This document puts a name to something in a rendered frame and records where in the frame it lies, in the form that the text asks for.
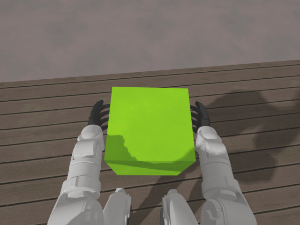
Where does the right robot thigh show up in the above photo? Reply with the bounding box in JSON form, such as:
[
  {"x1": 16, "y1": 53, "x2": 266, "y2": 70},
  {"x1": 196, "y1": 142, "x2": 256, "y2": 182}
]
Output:
[{"x1": 162, "y1": 193, "x2": 199, "y2": 225}]

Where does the left robot forearm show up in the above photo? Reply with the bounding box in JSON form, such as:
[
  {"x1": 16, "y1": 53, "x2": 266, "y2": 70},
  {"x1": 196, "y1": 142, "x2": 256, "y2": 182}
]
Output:
[{"x1": 47, "y1": 125, "x2": 105, "y2": 224}]

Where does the right robot upper arm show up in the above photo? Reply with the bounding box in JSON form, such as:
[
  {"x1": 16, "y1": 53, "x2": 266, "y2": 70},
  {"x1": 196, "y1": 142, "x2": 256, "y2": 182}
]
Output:
[{"x1": 200, "y1": 198, "x2": 257, "y2": 225}]

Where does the robot right hand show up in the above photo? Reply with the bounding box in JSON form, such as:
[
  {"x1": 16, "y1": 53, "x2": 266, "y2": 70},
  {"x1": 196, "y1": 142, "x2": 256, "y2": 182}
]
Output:
[{"x1": 190, "y1": 101, "x2": 210, "y2": 133}]

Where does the robot thigh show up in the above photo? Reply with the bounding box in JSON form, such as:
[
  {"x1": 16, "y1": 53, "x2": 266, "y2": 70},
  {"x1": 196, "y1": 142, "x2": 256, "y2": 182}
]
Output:
[
  {"x1": 162, "y1": 193, "x2": 199, "y2": 225},
  {"x1": 103, "y1": 192, "x2": 131, "y2": 225}
]

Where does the right robot forearm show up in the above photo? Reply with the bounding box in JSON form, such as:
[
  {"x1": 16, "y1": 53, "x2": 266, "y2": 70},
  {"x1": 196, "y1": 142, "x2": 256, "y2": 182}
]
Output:
[{"x1": 195, "y1": 126, "x2": 251, "y2": 209}]

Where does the left robot thigh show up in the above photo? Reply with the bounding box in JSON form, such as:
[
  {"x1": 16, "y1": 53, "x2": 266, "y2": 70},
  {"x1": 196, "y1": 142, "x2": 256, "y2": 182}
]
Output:
[{"x1": 103, "y1": 192, "x2": 131, "y2": 225}]

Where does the carton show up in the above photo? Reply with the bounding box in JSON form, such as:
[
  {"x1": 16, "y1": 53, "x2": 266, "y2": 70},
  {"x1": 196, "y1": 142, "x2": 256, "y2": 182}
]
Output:
[{"x1": 104, "y1": 87, "x2": 196, "y2": 175}]

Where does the left robot upper arm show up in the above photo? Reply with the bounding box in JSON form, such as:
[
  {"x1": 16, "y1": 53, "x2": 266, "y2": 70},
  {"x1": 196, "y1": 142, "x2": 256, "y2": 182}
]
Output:
[{"x1": 48, "y1": 199, "x2": 105, "y2": 225}]

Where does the robot left hand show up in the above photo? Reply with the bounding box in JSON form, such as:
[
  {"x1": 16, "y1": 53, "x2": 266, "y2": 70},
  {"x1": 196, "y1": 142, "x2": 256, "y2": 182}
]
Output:
[{"x1": 88, "y1": 100, "x2": 110, "y2": 131}]

